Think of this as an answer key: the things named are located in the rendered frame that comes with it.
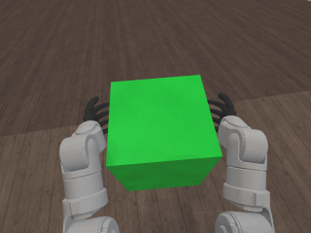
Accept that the left robot hand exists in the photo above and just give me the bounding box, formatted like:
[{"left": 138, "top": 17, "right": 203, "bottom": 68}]
[{"left": 83, "top": 96, "right": 110, "bottom": 135}]

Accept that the robot right forearm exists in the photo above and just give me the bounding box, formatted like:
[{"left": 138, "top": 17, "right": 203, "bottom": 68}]
[{"left": 218, "top": 116, "right": 275, "bottom": 233}]

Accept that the right robot hand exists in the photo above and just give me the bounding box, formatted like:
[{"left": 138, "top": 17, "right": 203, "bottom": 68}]
[{"left": 207, "top": 92, "right": 236, "bottom": 133}]

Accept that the left robot upper arm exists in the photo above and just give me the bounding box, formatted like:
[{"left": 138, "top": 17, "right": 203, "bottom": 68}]
[{"left": 66, "top": 216, "right": 120, "bottom": 233}]

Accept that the right robot upper arm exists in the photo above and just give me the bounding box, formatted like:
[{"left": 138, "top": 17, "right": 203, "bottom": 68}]
[{"left": 215, "top": 211, "right": 274, "bottom": 233}]

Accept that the robot left forearm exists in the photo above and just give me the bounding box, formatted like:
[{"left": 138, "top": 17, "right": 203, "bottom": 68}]
[{"left": 59, "top": 120, "right": 109, "bottom": 233}]

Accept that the carton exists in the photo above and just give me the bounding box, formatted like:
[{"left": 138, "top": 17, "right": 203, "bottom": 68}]
[{"left": 106, "top": 75, "right": 223, "bottom": 191}]

